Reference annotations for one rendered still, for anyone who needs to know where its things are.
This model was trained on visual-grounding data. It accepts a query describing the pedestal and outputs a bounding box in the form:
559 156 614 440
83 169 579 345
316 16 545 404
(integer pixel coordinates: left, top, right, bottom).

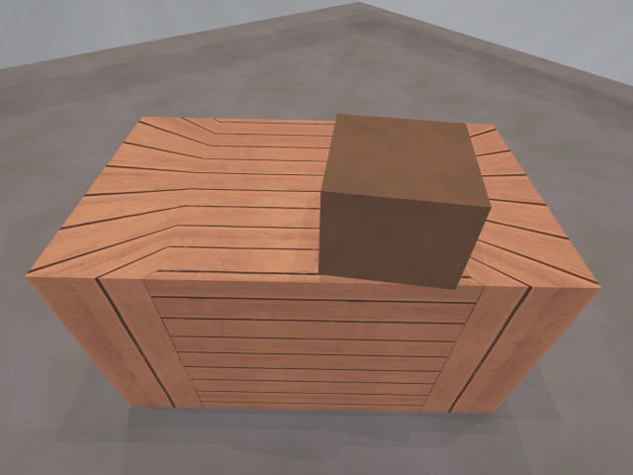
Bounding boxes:
25 117 601 414

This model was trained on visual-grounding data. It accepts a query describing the carton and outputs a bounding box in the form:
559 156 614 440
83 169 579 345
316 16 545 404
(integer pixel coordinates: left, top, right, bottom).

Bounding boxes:
318 114 492 290

